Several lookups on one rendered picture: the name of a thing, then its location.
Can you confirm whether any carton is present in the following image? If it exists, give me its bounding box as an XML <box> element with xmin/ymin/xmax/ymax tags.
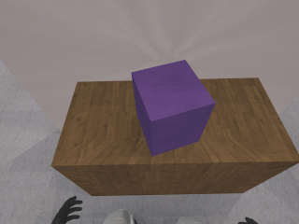
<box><xmin>131</xmin><ymin>60</ymin><xmax>216</xmax><ymax>157</ymax></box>

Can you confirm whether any robot left hand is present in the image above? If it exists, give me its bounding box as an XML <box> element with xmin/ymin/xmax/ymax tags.
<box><xmin>51</xmin><ymin>196</ymin><xmax>83</xmax><ymax>224</ymax></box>

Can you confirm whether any pedestal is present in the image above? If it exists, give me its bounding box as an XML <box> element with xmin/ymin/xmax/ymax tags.
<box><xmin>51</xmin><ymin>77</ymin><xmax>299</xmax><ymax>196</ymax></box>

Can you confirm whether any robot left thigh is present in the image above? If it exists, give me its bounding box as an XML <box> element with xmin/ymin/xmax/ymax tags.
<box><xmin>103</xmin><ymin>209</ymin><xmax>135</xmax><ymax>224</ymax></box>

